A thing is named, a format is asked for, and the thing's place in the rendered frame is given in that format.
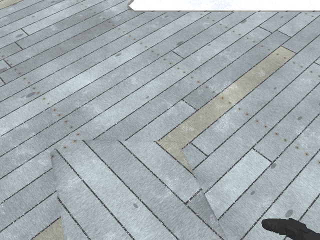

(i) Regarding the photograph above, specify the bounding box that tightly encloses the robot right hand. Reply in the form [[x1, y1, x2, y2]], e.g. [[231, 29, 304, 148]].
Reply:
[[261, 218, 320, 240]]

